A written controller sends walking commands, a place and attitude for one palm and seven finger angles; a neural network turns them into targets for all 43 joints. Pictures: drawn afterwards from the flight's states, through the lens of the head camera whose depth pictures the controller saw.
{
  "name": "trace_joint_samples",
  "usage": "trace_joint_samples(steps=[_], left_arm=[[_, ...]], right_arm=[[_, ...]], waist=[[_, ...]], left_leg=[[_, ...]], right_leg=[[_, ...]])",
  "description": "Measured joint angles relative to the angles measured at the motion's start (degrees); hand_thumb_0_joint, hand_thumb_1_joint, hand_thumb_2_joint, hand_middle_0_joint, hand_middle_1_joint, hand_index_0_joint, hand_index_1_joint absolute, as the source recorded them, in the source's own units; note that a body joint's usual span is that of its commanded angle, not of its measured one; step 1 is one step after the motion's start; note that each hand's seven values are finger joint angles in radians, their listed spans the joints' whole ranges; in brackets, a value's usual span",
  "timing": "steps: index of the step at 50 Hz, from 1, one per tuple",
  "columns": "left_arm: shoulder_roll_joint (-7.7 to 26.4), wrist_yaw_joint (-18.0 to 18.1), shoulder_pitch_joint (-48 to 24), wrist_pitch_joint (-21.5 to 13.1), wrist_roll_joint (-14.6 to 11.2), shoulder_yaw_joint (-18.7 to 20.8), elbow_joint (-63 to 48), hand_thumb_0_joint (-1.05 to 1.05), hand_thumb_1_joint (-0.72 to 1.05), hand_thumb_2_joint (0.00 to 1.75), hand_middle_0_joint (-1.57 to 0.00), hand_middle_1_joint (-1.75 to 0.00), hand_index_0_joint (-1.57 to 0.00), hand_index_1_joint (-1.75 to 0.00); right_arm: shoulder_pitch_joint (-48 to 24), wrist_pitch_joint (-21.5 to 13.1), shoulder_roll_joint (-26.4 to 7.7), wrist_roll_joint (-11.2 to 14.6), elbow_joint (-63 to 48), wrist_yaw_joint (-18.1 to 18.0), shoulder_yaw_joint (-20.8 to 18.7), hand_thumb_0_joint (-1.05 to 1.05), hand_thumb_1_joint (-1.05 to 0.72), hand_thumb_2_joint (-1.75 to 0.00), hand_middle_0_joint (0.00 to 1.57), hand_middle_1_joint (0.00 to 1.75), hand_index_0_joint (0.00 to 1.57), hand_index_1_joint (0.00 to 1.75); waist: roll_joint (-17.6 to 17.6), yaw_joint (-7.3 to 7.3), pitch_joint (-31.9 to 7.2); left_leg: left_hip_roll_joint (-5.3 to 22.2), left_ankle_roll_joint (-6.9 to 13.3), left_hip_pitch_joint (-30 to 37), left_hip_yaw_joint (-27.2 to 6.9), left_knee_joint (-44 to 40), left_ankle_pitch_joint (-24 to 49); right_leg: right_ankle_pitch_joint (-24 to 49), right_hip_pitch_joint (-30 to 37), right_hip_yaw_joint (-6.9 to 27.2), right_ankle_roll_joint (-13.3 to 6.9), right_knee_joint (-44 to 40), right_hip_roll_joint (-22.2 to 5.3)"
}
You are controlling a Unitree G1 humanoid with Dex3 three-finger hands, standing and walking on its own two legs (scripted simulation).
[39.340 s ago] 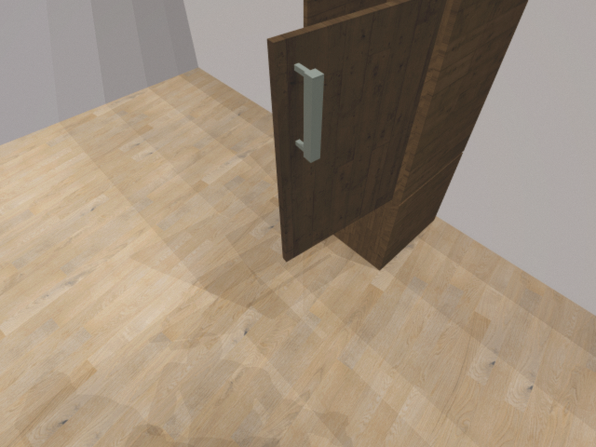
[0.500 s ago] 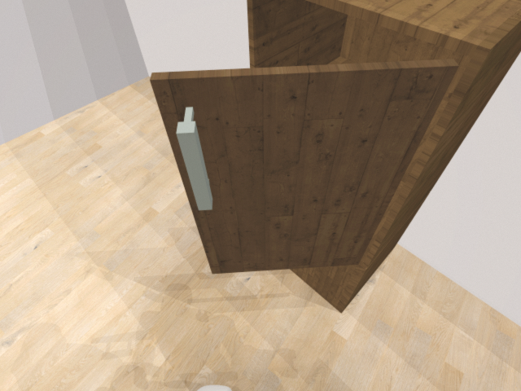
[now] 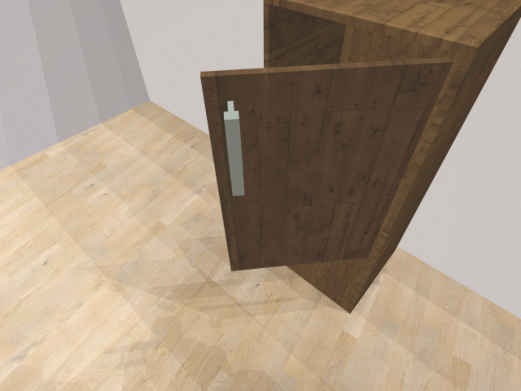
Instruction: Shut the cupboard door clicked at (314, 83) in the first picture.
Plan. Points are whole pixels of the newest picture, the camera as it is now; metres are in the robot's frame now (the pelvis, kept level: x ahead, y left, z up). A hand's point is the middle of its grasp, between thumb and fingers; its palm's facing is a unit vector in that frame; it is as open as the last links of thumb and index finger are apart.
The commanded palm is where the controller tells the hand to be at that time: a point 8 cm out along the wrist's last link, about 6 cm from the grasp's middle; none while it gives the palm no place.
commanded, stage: come to a stop and stand still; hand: left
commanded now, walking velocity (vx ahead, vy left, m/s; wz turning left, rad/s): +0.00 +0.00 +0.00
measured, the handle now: (234, 150) +0.48 +0.07 +0.12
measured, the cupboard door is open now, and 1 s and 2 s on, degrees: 48 48 48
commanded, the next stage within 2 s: look again from close up in 1.34 s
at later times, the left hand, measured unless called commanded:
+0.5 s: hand out of the picture +0.00 +0.18 -0.17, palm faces +0.07 -0.98 -0.18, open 7.3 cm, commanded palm none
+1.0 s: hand out of the picture +0.12 +0.19 -0.17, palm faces +0.05 -0.97 -0.23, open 7.3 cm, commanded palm none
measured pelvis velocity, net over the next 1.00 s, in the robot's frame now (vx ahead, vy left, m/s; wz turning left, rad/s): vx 0.09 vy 0.00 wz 0.04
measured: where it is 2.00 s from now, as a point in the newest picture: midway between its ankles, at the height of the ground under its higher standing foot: outside the picture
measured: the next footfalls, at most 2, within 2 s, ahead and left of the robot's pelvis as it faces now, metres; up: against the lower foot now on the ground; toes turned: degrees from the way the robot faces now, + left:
none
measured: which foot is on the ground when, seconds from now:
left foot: down 0.00-1.00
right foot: down 0.00-1.00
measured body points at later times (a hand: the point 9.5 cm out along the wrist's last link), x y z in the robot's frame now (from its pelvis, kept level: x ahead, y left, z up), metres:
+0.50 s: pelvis +0.02 +0.01 +0.00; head +0.02 +0.01 +0.45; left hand +0.00 +0.23 -0.16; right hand +0.07 -0.22 -0.15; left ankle +0.03 +0.07 -0.74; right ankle +0.08 -0.14 -0.73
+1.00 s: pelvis +0.09 +0.00 +0.00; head +0.11 +0.00 +0.45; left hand +0.12 +0.24 -0.15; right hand +0.13 -0.23 -0.15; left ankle +0.03 +0.07 -0.74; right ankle +0.08 -0.14 -0.74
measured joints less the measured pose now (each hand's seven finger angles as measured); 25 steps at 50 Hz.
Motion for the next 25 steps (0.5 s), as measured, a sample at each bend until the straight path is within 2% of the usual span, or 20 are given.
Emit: trace_joint_samples(steps=[6,19,25], left_arm=[[-0.7,0.0,1.9,0.2,0.0,0.2,1.9,0.00,0.91,0.90,-0.20,-0.30,-0.20,-0.30],[-2.9,0.1,4.1,-0.9,-0.1,-0.6,5.6,0.00,0.91,0.90,-0.20,-0.30,-0.20,-0.30],[-2.8,0.2,3.7,-1.7,-0.1,-1.2,6.2,0.00,0.91,0.90,-0.20,-0.30,-0.20,-0.30]], right_arm=[[0.6,0.0,-0.1,0.1,1.4,-0.3,-0.1,0.01,-0.91,-0.90,0.20,0.30,0.20,0.30],[-2.2,-1.5,0.6,0.6,2.5,-0.9,-0.1,0.01,-0.91,-0.90,0.20,0.30,0.20,0.30],[-3.3,-2.4,1.3,0.9,2.7,-1.0,0.2,0.01,-0.91,-0.90,0.20,0.30,0.20,0.30]], waist=[[-0.4,0.02,0.6],[-1.8,0.96,0.3],[-2.4,1.31,-0.2]], left_leg=[[-0.6,0.5,-0.9,-0.8,-0.2,0.7],[-2.0,1.1,0.3,-1.6,-1.3,0.5],[-2.5,1.1,1.8,-1.6,-2.3,-0.1]], right_leg=[[-1.3,-0.4,1.3,-0.4,-0.1,0.7],[2.9,1.3,4.1,-0.2,-1.9,1.2],[4.6,2.6,4.6,0.9,-2.8,0.9]])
